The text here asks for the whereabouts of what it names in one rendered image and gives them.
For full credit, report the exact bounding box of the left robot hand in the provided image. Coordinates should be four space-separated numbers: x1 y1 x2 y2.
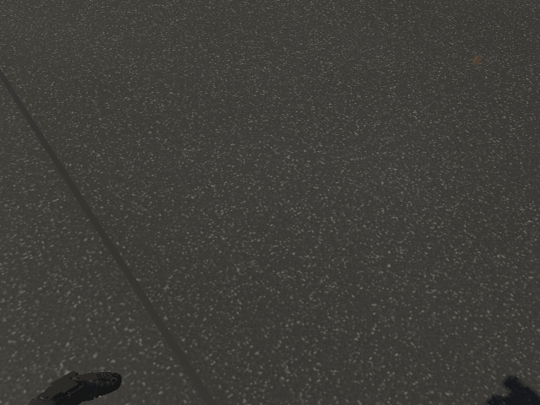
25 371 122 405

